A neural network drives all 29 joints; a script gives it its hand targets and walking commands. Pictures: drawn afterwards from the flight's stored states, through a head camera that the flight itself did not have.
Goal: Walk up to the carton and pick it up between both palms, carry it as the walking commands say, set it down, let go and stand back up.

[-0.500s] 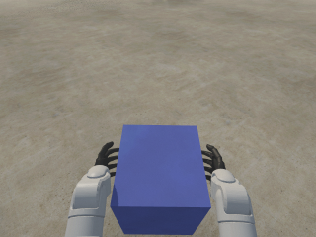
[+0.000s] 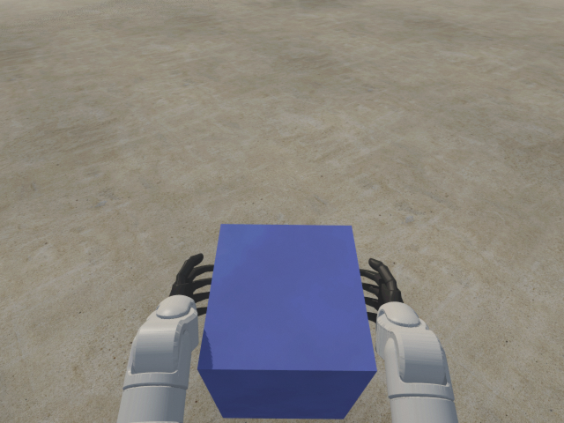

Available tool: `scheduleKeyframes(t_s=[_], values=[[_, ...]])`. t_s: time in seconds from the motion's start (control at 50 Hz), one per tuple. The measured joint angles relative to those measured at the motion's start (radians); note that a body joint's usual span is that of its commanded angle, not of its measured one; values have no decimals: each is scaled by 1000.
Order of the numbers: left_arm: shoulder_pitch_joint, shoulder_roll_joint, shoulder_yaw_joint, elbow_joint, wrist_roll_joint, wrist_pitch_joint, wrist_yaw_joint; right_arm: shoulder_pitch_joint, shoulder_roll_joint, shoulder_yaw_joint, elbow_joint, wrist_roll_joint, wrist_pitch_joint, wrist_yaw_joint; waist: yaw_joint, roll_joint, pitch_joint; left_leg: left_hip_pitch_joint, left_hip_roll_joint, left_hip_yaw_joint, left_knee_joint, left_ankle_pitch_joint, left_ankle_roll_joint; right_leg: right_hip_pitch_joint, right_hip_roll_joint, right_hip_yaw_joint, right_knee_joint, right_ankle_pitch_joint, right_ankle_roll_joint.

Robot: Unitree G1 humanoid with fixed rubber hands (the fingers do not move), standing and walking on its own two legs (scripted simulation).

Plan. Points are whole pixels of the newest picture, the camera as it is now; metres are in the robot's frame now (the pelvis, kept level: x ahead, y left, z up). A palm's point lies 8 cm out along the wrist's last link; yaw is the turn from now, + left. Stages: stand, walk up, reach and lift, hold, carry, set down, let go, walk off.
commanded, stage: carry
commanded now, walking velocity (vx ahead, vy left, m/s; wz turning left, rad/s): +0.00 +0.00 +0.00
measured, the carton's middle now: (284, 325) +0.29 +0.00 -0.02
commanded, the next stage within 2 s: none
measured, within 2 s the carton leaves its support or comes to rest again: neither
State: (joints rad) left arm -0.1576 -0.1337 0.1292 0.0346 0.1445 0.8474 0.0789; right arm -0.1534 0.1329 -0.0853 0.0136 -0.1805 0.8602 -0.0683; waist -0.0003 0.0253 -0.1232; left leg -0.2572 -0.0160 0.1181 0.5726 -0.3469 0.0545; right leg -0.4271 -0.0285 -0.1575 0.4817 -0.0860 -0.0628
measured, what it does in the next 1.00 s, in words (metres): walks ahead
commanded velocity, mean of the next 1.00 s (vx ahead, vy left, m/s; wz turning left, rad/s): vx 0.34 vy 0.00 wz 0.00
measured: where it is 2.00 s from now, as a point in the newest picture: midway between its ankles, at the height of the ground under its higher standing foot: (277, 311)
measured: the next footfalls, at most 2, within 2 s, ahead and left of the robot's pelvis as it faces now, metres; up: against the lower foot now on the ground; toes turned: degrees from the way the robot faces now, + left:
left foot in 1.04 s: +0.36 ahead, +0.13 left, +0.00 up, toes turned +9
right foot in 1.46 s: +0.61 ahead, -0.09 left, +0.00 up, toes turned -14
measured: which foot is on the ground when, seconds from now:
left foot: down 0.00-0.68, up 0.70-1.00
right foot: down 0.00-1.00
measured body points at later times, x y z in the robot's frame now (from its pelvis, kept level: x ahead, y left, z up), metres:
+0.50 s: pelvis +0.02 +0.01 +0.00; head -0.01 +0.00 +0.45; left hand +0.29 +0.16 +0.07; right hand +0.29 -0.14 +0.07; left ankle -0.03 +0.08 -0.73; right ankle +0.10 -0.09 -0.72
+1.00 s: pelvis +0.20 +0.01 +0.01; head +0.18 +0.00 +0.46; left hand +0.47 +0.16 +0.11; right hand +0.47 -0.14 +0.10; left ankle +0.29 +0.13 -0.71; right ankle +0.08 -0.11 -0.73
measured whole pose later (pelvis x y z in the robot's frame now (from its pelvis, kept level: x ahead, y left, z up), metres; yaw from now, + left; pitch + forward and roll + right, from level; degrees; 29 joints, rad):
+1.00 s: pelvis +0.20 +0.01 +0.01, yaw -1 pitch +3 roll +1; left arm -0.14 -0.13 0.09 -0.36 0.08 1.22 0.13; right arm -0.15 0.13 -0.06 -0.36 -0.10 1.21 -0.10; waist 0.01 0.00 -0.11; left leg -0.46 0.07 0.14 0.55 -0.20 -0.03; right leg 0.00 -0.07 -0.15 0.27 -0.31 0.03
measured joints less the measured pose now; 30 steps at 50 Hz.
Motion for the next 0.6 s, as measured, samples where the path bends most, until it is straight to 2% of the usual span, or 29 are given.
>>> scheduleKeyframes(t_s=[0.38, 0.44, 0.5, 0.6], values=[[7, 1, -3, 26, 9, -41, -3, 2, 0, -2, 29, -8, -41, 6, -2, 4, 6, 6, -7, 5, 10, -17, 14, 0, -7, 7, 18, -15, 16], [50, 5, -19, -85, -48, 13, 19, 37, -4, 20, -84, 42, 20, -18, 1, 3, 14, 26, -11, 13, -7, -19, 19, 2, -9, 17, 36, -48, 29], [93, 7, -33, -232, -86, 103, 40, 60, -5, 48, -216, 79, 114, -43, 0, 6, 9, 66, -20, 27, -60, -11, 23, -6, -22, 29, 108, -163, 51], [83, 7, -36, -276, -75, 221, 40, 58, -5, 51, -259, 69, 225, -42, -8, 23, -43, 132, -24, 29, -156, -1, 11, 31, -38, 44, 149, -235, 49]])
